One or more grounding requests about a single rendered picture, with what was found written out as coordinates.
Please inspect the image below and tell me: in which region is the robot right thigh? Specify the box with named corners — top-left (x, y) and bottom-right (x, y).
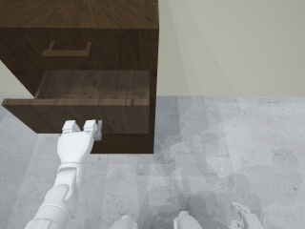
top-left (173, 215), bottom-right (202, 229)

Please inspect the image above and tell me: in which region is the left robot hand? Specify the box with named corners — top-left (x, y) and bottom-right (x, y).
top-left (57, 119), bottom-right (98, 165)

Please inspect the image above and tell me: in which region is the robot left thigh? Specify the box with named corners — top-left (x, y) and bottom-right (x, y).
top-left (110, 219), bottom-right (138, 229)

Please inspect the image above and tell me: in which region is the cabinet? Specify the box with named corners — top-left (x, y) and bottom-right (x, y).
top-left (0, 0), bottom-right (159, 155)

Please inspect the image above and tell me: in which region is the right robot hand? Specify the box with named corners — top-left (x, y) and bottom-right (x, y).
top-left (228, 201), bottom-right (263, 229)

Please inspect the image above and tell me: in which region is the handle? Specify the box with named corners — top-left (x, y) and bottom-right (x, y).
top-left (41, 50), bottom-right (92, 64)
top-left (69, 120), bottom-right (103, 141)

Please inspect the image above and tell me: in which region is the drawer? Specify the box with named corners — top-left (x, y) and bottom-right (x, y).
top-left (1, 70), bottom-right (150, 134)

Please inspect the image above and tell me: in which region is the robot thigh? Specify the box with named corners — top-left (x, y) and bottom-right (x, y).
top-left (110, 219), bottom-right (138, 229)
top-left (173, 215), bottom-right (202, 229)

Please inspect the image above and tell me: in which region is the left robot forearm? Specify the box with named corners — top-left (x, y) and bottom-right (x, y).
top-left (25, 162), bottom-right (86, 229)

